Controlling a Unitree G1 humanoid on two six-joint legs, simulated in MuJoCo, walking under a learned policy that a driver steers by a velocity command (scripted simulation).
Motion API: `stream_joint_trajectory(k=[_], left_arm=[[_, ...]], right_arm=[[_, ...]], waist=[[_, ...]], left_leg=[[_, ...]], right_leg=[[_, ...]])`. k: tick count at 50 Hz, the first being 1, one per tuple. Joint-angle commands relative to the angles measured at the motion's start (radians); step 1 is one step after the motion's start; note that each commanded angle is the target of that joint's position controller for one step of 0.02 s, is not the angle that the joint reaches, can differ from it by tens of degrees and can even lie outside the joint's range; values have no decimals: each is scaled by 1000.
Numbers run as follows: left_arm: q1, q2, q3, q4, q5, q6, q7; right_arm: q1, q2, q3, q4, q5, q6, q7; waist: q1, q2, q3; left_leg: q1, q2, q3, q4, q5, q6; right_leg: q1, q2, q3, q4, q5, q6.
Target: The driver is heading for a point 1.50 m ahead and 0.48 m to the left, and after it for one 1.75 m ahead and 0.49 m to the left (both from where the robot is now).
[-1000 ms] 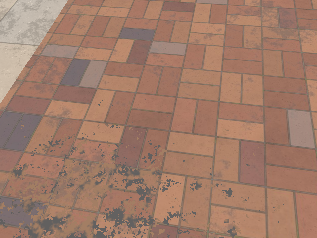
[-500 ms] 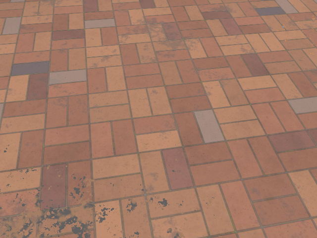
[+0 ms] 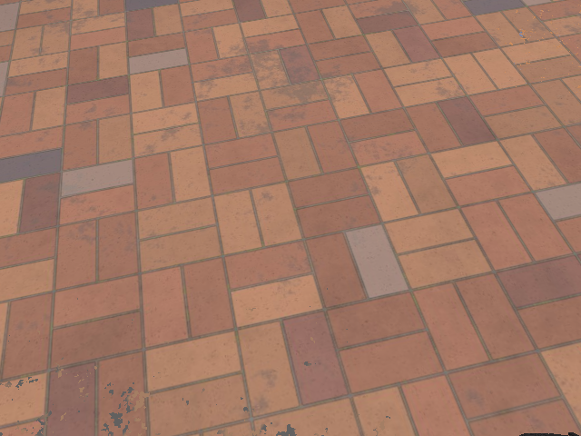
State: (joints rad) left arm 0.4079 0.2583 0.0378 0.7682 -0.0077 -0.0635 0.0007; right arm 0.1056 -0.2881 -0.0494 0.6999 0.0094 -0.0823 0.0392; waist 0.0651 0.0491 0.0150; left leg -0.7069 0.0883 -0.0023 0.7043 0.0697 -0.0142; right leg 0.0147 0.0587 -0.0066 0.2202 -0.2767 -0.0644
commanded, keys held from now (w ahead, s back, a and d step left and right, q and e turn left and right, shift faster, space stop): w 0.60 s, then w+q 0.40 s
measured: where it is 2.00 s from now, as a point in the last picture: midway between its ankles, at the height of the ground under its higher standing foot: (266, 215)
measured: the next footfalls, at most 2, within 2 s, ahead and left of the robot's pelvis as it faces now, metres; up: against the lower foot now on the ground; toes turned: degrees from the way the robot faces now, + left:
left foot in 0.16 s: +0.31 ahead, +0.12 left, +0.00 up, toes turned +1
right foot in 0.68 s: +0.58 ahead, -0.13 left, +0.00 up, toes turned -1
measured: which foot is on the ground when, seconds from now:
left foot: up 0.00-0.14, down 0.16-0.70, up 0.72-1.00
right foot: down 0.00-0.18, up 0.20-0.66, down 0.68-1.00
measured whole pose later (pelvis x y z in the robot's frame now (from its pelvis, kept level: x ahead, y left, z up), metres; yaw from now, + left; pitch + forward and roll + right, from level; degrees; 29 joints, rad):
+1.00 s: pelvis +0.57 -0.03 +0.00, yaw +10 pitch +0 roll -2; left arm 0.32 0.26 0.06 0.83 0.02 -0.10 0.00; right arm 0.18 -0.30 -0.07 0.77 0.02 -0.02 0.01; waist 0.05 0.05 0.03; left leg -0.69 0.10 -0.07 0.92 -0.06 -0.01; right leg -0.04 0.02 -0.19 0.25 -0.21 -0.04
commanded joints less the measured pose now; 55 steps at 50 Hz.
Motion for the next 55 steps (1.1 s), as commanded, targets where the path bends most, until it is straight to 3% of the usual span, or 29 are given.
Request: stream_joint_trajectory(k=[1, 4, 6, 7, 8, 9, 10, 11, 12, 13, 14, 15, 18, 21, 24, 29, 32, 33, 34, 35, 36, 37, 38, 39, 40, 42, 46, 51, 55], left_arm=[[27, 180, 48, -25, -9, -14, 9], [44, 190, 54, 3, -13, -2, 12], [37, 212, 61, 9, -10, 8, 17], [30, 220, 63, 10, -6, 15, 19], [13, 212, 56, 4, -2, 23, 22], [27, 168, 38, -19, 21, 22, 26], [191, 28, -1, -17, 9, 5, 8], [76, 150, 23, -13, -15, -16, 2], [-43, 186, 35, -58, -42, -28, -3], [-99, 174, 28, -73, -34, -37, 1], [-124, 165, 32, -75, -16, -37, 3], [-93, 154, 34, -70, -11, -29, 2], [-60, 104, 23, -58, -5, 0, 7], [-170, 89, 14, -96, 8, 1, 9], [-279, 68, 3, -117, 5, -13, -2], [-405, 89, 8, -161, -10, -26, -28], [-366, 122, 23, -163, -7, -33, -37], [-270, 146, 39, -138, -3, -36, -34], [-112, 201, 66, -98, 3, -37, -24], [26, 300, 89, -87, 27, -34, -14], [65, 278, 86, -74, 19, -25, -17], [27, 200, 62, -78, 12, -25, -17], [-34, 168, 51, -83, 10, -24, -14], [-99, 143, 42, -82, 13, -28, -16], [-146, 113, 35, -82, 16, -36, -16], [-185, 100, 37, -70, 21, -51, -16], [-179, 127, 52, -33, 26, -62, -5], [-143, 166, 65, -3, 17, -45, 12], [-89, 191, 77, 31, -2, -18, 14]], right_arm=[[-181, -34, 3, -107, 10, -24, 19], [-204, -54, -2, -120, 9, -31, 34], [-143, -86, -16, -108, 3, -29, 31], [-58, -116, -31, -88, 1, -25, 22], [95, -155, -49, -51, 1, -20, 10], [277, -218, -63, -19, -13, -14, -4], [319, -253, -69, 8, -9, -17, 7], [313, -155, -47, 6, 8, -14, 2], [234, -135, -38, 2, 7, -11, -7], [168, -125, -33, -4, 0, -9, -11], [127, -108, -29, -6, -11, -11, -11], [109, -93, -24, -7, -25, -16, -11], [99, -94, -25, 15, -9, -33, -9], [122, -128, -33, 39, -6, -32, -20], [154, -149, -36, 54, 2, -22, -27], [245, -179, -43, 102, 15, 2, -28], [246, -193, -48, 118, 18, 23, -36], [224, -191, -45, 116, 18, 28, -38], [228, -149, -29, 109, 7, 29, -38], [292, -53, 3, 74, -10, 17, -35], [337, -30, 13, 79, 10, 2, -34], [272, -140, -17, 76, 36, -5, -33], [199, -152, -23, 52, 42, -6, -32], [166, -142, -24, 45, 30, -2, -35], [169, -134, -31, 49, 21, 9, -37], [210, -95, -30, 64, 25, 35, -36], [151, -64, -29, 36, 17, 58, -39], [2, -28, -13, -16, 11, 46, -8], [-98, -28, -9, -73, 13, 45, 14]], waist=[[21, -112, 89], [3, -119, 87], [-39, -152, 22], [-87, -173, -47], [-170, -166, -147], [-226, -63, -303], [-128, 225, -468], [-193, 125, -415], [-180, 83, -231], [-144, -23, -136], [-111, -48, -70], [-73, -17, -65], [-36, 12, -34], [-59, 2, 17], [-102, -9, 32], [-148, 2, 45], [-101, 19, 26], [-39, 15, -24], [29, -10, -141], [43, -185, -319], [40, -360, -413], [58, -240, -291], [39, -195, -178], [8, -143, -103], [-24, -155, -62], [-60, -164, -37], [-66, -115, 16], [-13, -90, 59], [16, -82, 94]], left_leg=[[39, -38, 23, -143, 88, 18], [38, -52, 16, -207, 11, 61], [145, -99, 48, -203, -85, 94], [265, -133, 76, -198, -126, 119], [501, -130, 80, -207, -84, 155], [856, 62, -135, -140, -39, 223], [1191, 301, -665, -246, -321, 400], [1142, 272, -730, -365, -453, 351], [990, 244, -564, -399, -426, 307], [825, 212, -462, -426, -319, 284], [698, 177, -384, -453, -213, 279], [621, 152, -336, -482, -162, 277], [505, 129, -234, -559, -116, 296], [481, 105, -149, -596, -87, 286], [492, 65, -69, -588, -64, 243], [641, 130, -90, -525, -86, 219], [705, 161, -130, -426, 17, 190], [689, 128, -110, -313, 143, 168], [600, 68, -71, -109, 143, 134], [276, -51, -5, 269, -159, 66], [50, -143, -72, 497, -646, 39], [-43, -89, -145, 593, -613, 46], [-66, -42, -116, 593, -528, 52], [-37, -6, -104, 545, -449, 46], [7, 24, -113, 496, -391, 42], [86, 38, -107, 472, -331, 26], [13, 41, -120, 354, -202, 3], [32, 27, -33, 66, -16, 14], [-6, 12, 17, -44, -73, 52]], right_leg=[[-61, -253, 103, -93, 319, -124], [56, -295, 107, -29, 439, -109], [116, -296, 101, 80, 744, -88], [129, -281, 89, 197, 936, -76], [51, -240, 56, 390, 992, -47], [-195, -188, 43, 700, 669, -20], [-584, 20, 95, 1065, -253, 43], [-686, -11, 196, 1148, -295, 33], [-749, -63, 157, 1143, -214, 28], [-721, -116, 121, 1085, -124, 27], [-690, -147, 105, 1027, -75, 33], [-625, -174, 112, 1000, -40, 37], [-585, -200, 90, 901, -21, 68], [-641, -215, 71, 727, 132, 98], [-598, -183, 38, 501, 314, 97], [-601, -146, 33, 336, 329, 69], [-518, -119, 28, 282, 211, 30], [-380, -91, 2, 244, 203, 9], [-133, -121, 23, 263, 221, -25], [252, -376, 344, 284, 165, -134], [373, -489, 692, 132, -28, -215], [285, -460, 622, 94, -130, -174], [162, -431, 479, 77, -99, -143], [36, -391, 379, 42, -20, -129], [-46, -358, 295, 7, 51, -117], [-136, -328, 181, -49, 150, -114], [-139, -320, 23, -89, 310, -120], [-84, -307, -120, -105, 340, -97], [50, -348, -165, -60, 414, -87]])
